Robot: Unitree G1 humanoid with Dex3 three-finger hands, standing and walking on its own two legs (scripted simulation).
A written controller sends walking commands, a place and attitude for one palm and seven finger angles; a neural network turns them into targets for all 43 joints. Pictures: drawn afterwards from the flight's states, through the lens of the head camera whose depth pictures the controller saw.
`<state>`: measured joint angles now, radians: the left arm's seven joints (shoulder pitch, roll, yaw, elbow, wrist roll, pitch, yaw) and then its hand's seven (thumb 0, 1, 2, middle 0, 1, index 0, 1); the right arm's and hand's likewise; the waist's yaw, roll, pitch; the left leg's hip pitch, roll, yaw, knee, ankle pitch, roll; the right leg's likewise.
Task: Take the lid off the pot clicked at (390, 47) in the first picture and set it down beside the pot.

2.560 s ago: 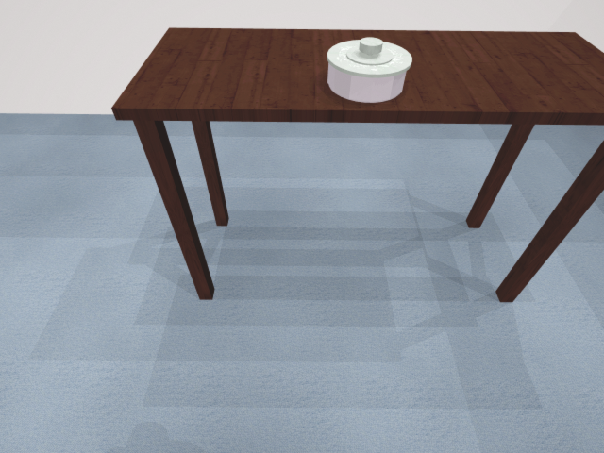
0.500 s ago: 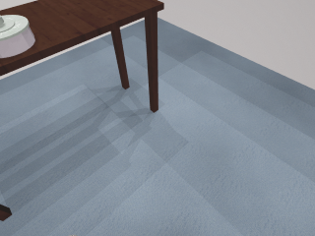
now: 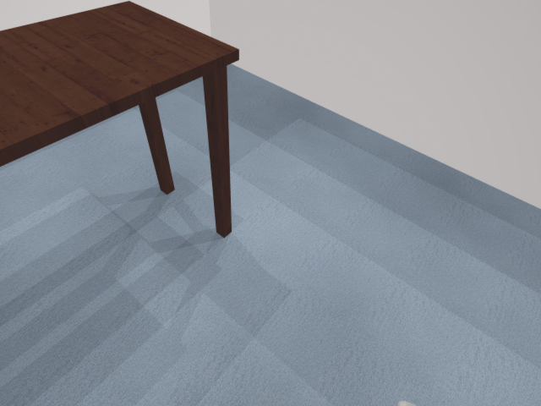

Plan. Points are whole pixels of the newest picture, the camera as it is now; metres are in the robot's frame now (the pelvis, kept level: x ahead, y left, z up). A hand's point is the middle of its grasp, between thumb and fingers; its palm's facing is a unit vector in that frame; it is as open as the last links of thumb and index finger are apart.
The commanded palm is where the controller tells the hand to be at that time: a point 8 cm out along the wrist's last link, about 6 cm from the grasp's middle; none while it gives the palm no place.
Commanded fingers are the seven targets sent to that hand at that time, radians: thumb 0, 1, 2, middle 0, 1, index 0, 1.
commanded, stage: walk to a spot facing it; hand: left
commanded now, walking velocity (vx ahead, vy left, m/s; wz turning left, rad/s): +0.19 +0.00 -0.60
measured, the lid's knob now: out of the picture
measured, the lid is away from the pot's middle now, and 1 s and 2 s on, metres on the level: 0.00 0.00 0.00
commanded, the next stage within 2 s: turn to face it in 0.10 s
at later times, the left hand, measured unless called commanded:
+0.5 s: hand (210, 334) +0.27 +0.13 -0.15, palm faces -0.11 -0.98 -0.19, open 7.4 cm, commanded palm none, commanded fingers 0.00 0.90 0.90 -0.20 -0.30 -0.20 -0.30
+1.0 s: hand (124, 404) +0.14 +0.25 -0.16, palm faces +0.29 -0.93 -0.24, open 7.4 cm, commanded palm none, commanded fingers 0.00 0.90 0.90 -0.20 -0.30 -0.20 -0.30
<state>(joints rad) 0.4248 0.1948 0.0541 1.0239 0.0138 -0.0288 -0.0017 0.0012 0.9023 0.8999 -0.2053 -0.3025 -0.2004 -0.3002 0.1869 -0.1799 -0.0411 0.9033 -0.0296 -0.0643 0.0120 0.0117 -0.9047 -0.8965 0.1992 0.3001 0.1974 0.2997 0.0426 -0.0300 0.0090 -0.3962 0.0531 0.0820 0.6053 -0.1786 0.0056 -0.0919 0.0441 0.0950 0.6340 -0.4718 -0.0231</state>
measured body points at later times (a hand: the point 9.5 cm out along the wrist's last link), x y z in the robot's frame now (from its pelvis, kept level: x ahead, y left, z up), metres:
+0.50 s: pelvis +0.13 -0.02 +0.00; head +0.15 -0.03 +0.45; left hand +0.27 +0.18 -0.13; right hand +0.03 -0.22 -0.16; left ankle +0.07 +0.10 -0.70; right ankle +0.19 -0.13 -0.72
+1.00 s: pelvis +0.13 +0.02 +0.02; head +0.13 +0.05 +0.46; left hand +0.13 +0.30 -0.14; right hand +0.24 -0.22 -0.11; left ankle +0.15 +0.11 -0.72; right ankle +0.16 -0.14 -0.64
